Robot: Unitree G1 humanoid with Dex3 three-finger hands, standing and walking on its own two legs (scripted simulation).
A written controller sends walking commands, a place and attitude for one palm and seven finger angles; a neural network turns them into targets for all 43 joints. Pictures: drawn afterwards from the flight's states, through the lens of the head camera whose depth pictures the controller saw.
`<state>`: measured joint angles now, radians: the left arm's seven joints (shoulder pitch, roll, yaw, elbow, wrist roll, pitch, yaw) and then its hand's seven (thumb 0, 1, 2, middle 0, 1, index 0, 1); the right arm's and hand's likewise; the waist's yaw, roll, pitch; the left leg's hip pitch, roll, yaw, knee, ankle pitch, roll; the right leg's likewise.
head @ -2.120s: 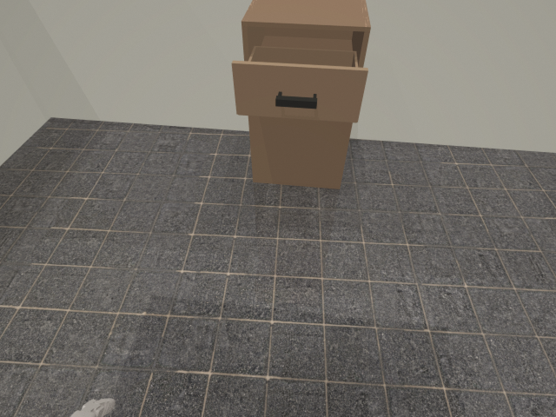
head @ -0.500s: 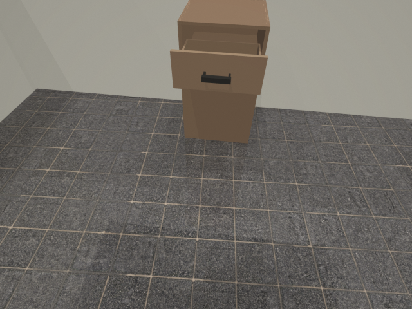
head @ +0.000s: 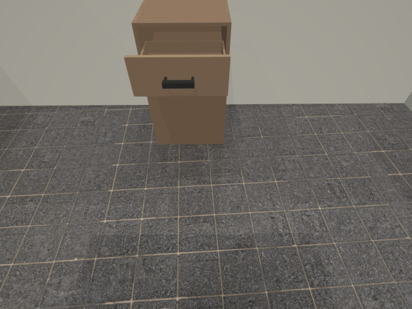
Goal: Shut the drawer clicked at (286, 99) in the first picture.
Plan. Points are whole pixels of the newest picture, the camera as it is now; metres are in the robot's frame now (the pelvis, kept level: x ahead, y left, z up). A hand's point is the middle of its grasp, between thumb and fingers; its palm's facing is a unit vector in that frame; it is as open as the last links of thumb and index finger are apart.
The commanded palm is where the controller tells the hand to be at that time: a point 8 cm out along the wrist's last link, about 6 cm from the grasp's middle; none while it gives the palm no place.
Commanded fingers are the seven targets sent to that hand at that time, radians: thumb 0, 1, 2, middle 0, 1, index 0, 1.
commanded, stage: walk to a spot facing it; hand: left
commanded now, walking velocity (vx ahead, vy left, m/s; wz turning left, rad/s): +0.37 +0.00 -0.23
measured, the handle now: (178, 81) +0.94 +0.21 -0.07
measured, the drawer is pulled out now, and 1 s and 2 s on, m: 0.30 0.30 0.30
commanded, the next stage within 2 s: turn to face it in 0.88 s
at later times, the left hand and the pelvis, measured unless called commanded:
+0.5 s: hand (116, 287) +0.20 +0.25 -0.19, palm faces -0.07 -0.99 -0.15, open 7.3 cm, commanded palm none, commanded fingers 0.00 0.90 0.90 -0.20 -0.30 -0.20 -0.30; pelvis +0.21 +0.07 +0.00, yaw -11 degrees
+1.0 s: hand (179, 182) +0.51 +0.14 -0.17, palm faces -0.47 -0.87 -0.16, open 7.4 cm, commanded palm none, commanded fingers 0.00 0.90 0.90 -0.20 -0.30 -0.20 -0.30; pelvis +0.33 +0.04 -0.01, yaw -26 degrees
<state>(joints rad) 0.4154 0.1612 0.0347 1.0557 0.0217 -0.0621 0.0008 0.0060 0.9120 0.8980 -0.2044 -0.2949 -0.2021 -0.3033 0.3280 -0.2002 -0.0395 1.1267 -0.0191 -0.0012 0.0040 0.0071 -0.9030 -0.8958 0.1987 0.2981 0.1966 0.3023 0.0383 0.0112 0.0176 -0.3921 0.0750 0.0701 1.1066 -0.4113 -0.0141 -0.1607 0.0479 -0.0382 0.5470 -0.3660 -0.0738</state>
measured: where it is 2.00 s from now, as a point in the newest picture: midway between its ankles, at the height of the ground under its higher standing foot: (210, 290)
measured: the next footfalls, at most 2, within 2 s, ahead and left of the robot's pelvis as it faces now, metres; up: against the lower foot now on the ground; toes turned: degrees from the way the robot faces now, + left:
left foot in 0.36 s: +0.32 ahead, +0.12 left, +0.00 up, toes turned +0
right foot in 1.02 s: +0.39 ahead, -0.09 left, +0.00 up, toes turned -34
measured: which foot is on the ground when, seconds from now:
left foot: up 0.00-0.34, down 0.36-1.00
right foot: down 0.00-0.36, up 0.38-1.00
